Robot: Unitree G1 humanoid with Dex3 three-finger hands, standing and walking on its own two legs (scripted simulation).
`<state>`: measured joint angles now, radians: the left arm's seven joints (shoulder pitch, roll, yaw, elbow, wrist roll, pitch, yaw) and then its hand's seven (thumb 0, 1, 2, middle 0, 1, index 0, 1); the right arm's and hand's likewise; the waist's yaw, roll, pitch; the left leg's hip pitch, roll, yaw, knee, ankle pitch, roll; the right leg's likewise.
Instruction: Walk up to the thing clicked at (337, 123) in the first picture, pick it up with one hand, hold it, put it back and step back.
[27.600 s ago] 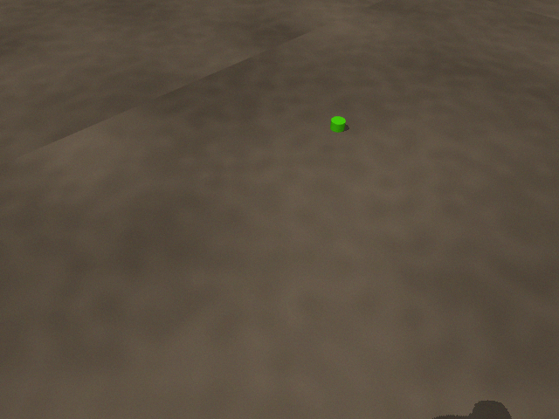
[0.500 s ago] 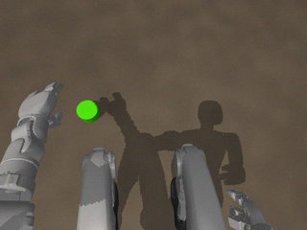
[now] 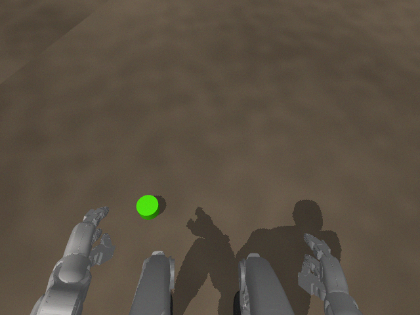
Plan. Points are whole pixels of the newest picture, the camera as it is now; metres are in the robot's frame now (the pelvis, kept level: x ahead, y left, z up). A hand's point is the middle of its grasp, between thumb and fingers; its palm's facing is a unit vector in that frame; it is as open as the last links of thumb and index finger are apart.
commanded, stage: home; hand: left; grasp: from above
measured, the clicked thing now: (148, 207) +0.50 +0.22 -0.58
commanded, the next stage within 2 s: none
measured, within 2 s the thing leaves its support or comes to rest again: neither
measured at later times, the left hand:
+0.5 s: hand (84, 263) +0.21 +0.18 +0.06, palm faces +0.09 -0.97 -0.21, open 7.4 cm
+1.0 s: hand (87, 263) +0.21 +0.18 +0.06, palm faces +0.08 -0.98 -0.20, open 7.4 cm
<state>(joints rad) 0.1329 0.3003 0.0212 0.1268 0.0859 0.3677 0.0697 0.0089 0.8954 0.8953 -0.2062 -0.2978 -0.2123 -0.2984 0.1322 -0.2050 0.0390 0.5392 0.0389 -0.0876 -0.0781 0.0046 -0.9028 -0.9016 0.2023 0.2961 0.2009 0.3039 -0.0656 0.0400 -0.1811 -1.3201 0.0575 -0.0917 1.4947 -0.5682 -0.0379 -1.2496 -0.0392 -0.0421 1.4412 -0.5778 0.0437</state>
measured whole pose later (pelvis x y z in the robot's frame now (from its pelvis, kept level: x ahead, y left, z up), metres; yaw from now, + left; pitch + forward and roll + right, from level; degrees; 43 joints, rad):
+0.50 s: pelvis +0.05 +0.00 +0.10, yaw +2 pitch +11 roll -3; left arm 0.52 0.21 0.04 -0.16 -0.06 0.49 0.02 0.01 0.90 0.90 -0.20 -0.30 -0.20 -0.30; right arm 0.28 -0.22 0.03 0.52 0.02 -0.23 -0.19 0.01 -0.90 -0.90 0.20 0.30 0.20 0.30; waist -0.05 0.06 -0.18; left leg -0.72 0.06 -0.07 1.01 -0.48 -0.03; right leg -0.65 -0.04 -0.06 0.95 -0.48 0.04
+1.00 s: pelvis +0.05 +0.00 +0.11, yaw +2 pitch +9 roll -3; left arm 0.49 0.21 0.03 -0.13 -0.04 0.47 0.01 0.01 0.90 0.90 -0.20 -0.30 -0.20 -0.30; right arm 0.28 -0.22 0.03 0.56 0.00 -0.25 -0.18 0.01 -0.90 -0.90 0.20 0.30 0.20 0.30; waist -0.04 0.05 -0.15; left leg -0.70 0.06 -0.06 1.01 -0.47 -0.04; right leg -0.63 -0.04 -0.06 0.94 -0.47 0.04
